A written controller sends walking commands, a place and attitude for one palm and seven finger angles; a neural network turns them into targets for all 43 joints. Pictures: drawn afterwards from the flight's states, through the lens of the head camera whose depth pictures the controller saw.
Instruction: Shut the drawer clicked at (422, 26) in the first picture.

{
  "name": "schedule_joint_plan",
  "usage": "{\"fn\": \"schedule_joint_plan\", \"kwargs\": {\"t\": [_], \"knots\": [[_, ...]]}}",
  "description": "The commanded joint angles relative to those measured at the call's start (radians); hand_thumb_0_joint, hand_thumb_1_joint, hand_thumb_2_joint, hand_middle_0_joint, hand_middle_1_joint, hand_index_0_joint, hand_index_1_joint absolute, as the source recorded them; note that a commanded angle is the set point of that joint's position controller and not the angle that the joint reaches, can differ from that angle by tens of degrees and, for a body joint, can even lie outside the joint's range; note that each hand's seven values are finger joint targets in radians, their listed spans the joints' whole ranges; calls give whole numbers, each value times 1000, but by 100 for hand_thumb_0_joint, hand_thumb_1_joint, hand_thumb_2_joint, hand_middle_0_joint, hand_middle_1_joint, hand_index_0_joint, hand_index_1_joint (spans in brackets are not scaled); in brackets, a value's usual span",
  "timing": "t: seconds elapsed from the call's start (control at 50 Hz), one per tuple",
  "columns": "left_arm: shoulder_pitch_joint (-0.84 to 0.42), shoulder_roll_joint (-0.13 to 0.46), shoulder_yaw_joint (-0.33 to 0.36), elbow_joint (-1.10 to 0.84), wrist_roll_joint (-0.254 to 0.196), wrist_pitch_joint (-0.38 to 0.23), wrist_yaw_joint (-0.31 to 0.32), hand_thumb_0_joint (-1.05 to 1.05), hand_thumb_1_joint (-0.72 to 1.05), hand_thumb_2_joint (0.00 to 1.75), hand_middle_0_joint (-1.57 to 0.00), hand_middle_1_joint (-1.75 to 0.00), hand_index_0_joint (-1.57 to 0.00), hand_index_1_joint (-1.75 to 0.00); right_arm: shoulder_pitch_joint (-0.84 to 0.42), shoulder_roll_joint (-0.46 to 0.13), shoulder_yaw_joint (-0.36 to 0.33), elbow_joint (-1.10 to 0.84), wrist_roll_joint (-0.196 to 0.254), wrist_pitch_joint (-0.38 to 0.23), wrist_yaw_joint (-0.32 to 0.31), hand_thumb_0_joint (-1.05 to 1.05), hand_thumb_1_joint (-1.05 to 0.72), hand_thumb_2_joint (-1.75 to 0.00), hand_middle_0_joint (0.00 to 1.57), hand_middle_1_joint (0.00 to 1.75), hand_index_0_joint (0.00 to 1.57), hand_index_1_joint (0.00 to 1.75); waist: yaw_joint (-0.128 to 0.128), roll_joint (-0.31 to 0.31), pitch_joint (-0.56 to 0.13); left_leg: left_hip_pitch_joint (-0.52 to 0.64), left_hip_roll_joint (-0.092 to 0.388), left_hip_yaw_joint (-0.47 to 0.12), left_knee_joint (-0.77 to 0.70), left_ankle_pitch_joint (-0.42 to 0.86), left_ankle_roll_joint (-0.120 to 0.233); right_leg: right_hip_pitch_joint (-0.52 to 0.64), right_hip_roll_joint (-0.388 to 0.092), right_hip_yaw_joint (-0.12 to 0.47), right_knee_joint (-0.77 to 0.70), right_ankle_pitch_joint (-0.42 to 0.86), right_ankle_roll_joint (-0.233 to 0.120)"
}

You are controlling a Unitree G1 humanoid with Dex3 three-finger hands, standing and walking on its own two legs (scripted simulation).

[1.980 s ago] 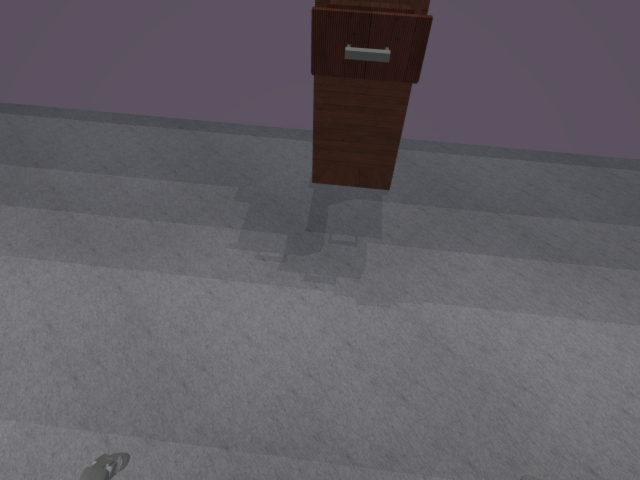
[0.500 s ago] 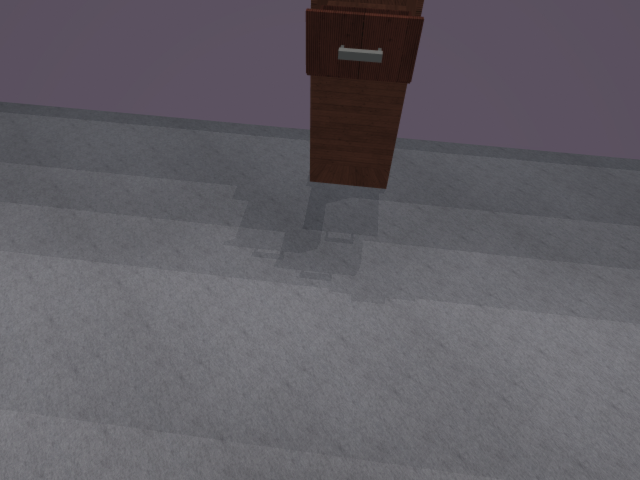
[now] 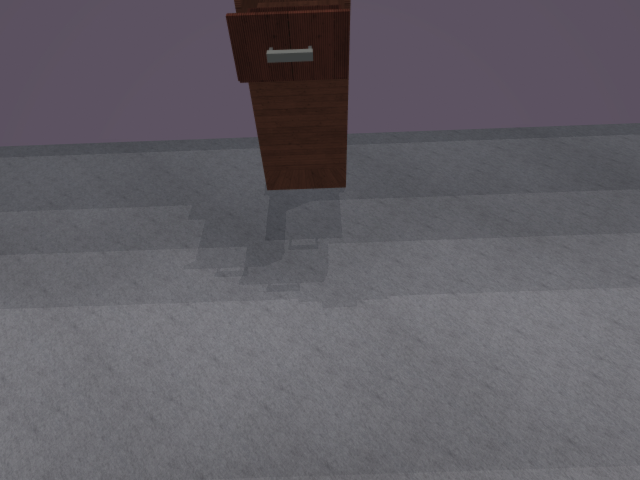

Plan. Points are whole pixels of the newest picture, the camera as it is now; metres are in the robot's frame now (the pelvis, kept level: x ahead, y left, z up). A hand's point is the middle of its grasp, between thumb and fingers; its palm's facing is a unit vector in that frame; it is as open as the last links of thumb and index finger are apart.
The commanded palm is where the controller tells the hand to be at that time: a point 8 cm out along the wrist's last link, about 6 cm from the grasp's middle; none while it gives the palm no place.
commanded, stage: walk to a spot facing it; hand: left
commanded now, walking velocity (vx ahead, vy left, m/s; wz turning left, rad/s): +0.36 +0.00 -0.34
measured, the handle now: (290, 52) +1.15 +0.17 +0.02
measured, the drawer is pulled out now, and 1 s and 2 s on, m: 0.29 0.29 0.29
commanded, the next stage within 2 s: turn to face it in 1.08 s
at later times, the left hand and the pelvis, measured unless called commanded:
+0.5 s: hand out of the picture +0.10 +0.16 -0.16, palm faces -0.01 -0.98 -0.17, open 7.4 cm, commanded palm none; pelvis +0.20 +0.00 +0.00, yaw -8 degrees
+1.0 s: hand (291, 252) +0.57 +0.11 -0.15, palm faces -0.35 -0.92 -0.16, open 7.4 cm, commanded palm none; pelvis +0.42 -0.02 +0.01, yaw -20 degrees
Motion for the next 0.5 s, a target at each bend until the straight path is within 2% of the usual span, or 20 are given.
{"fn": "schedule_joint_plan", "kwargs": {"t": [0.0, 0.02, 0.04, 0.06, 0.08, 0.1, 0.14, 0.16, 0.2, 0.28, 0.34, 0.38, 0.4, 0.42, 0.44, 0.46, 0.48], "knots": [[344, 271, 76, 21, -13, -62, 45, 0, 90, 90, -20, -30, -20, -30, -167, -104, -20, -164, 6, -40, 4, 0, -90, -90, 20, 30, 20, 30, 146, -342, -43, -638, -30, -73, 603, -163, 32, 427, -402, 714, -433, 112, -190], [292, 220, 67, 16, -12, -67, 50, 0, 90, 90, -20, -30, -20, -30, -193, -108, -27, -151, 7, -45, 5, 0, -90, -90, 20, 30, 20, 30, 128, -252, 29, -648, 12, -108, 627, -67, 42, 357, -356, 627, -416, 156, -196], [247, 178, 56, 3, -9, -68, 49, 0, 90, 90, -20, -30, -20, -30, -201, -86, -28, -145, 7, -46, 6, 0, -90, -90, 20, 30, 20, 30, 100, -159, 68, -644, 29, -105, 647, -13, 34, 291, -344, 600, -415, 149, -215], [204, 145, 44, -11, -6, -70, 49, 0, 90, 90, -20, -30, -20, -30, -184, -72, -29, -132, 2, -41, 8, 0, -90, -90, 20, 30, 20, 30, 66, -68, 85, -618, 40, -111, 636, 43, 25, 233, -317, 530, -414, 162, -205], [184, 120, 38, -14, -4, -77, 49, 0, 90, 90, -20, -30, -20, -30, -156, -53, -30, -116, -2, -33, 12, 0, -90, -90, 20, 30, 20, 30, 41, -39, 78, -587, 42, -101, 618, 92, 16, 199, -289, 463, -424, 203, -187], [176, 108, 38, -15, -3, -82, 52, 0, 90, 90, -20, -30, -20, -30, -122, -35, -32, -102, -3, -27, 16, 0, -90, -90, 20, 30, 20, 30, 20, -44, 69, -566, 41, -87, 601, 123, 8, 186, -265, 411, -429, 233, -175], [175, 94, 32, -7, -4, -90, 51, 0, 90, 90, -20, -30, -20, -30, -86, -19, -35, -93, -2, -13, 21, 0, -90, -90, 20, 30, 20, 30, -6, -86, 68, -557, 39, -77, 573, 200, -7, 148, -217, 320, -450, 248, -149], [190, 82, 30, 0, -5, -93, 51, 0, 90, 90, -20, -30, -20, -30, -87, -16, -37, -96, -2, -10, 23, 0, -90, -90, 20, 30, 20, 30, -6, -102, 64, -565, 34, -73, 558, 233, -10, 159, -197, 305, -454, 267, -139], [219, 71, 28, 22, -5, -102, 55, 0, 90, 90, -20, -30, -20, -30, -107, -6, -39, -104, 0, -12, 28, 0, -90, -90, 20, 30, 20, 30, -3, -112, 61, -604, 36, -68, 524, 279, -14, 201, -187, 283, -454, 337, -133], [285, 40, 23, 55, -4, -107, 67, 0, 90, 90, -20, -30, -20, -30, -200, 14, -32, -144, 3, -21, 30, 0, -90, -90, 20, 30, 20, 30, 29, -121, 70, -656, 23, -39, 419, 292, -8, 298, -176, 263, -424, 540, -131], [313, 27, 19, 74, 1, -105, 78, 0, 90, 90, -20, -30, -20, -30, -285, 31, -23, -175, 6, -31, 35, 0, -90, -90, 20, 30, 20, 30, 57, -128, 100, -630, 13, -21, 286, 277, 9, 333, -186, 273, -417, 637, -138], [325, 28, 18, 83, 1, -101, 82, 0, 90, 90, -20, -30, -20, -30, -318, 40, -19, -185, 8, -36, 37, 0, -90, -90, 20, 30, 20, 30, 64, -149, 113, -578, -14, 1, 199, 258, 24, 347, -178, 267, -400, 740, -128], [313, 39, 19, 87, 3, -99, 83, 0, 90, 90, -20, -30, -20, -30, -306, 39, -20, -183, 10, -39, 36, 0, -90, -90, 20, 30, 20, 30, 50, -171, 109, -516, -24, 5, 147, 238, 36, 338, -183, 259, -374, 801, -123], [291, 52, 24, 79, 3, -101, 85, 0, 90, 90, -20, -30, -20, -30, -265, 33, -22, -174, 10, -43, 31, 0, -90, -90, 20, 30, 20, 30, 25, -162, 85, -423, -49, 15, 102, 220, 52, 324, -182, 245, -323, 907, -117], [266, 70, 31, 74, 2, -105, 85, 0, 90, 90, -20, -30, -20, -30, -172, 20, -28, -147, 9, -49, 23, 0, -90, -90, 20, 30, 20, 30, -19, -157, 21, -299, -85, 34, 54, 218, 68, 327, -172, 226, -232, 1018, -106], [245, 78, 35, 73, -1, -107, 85, 0, 90, 90, -20, -30, -20, -30, -22, -4, -37, -96, 4, -54, 11, 0, -90, -90, 20, 30, 20, 30, -84, -150, -44, -111, -99, 21, -17, 270, 86, 271, -147, 200, -72, 1032, -79], [237, 69, 39, 63, -11, -109, 78, 0, 90, 90, -20, -30, -20, -30, 149, -62, -50, -50, -1, -56, 2, 0, -90, -90, 20, 30, 20, 30, -153, -101, -154, 152, -34, -50, -28, 353, 115, 128, -109, 174, 133, 841, -58]]}}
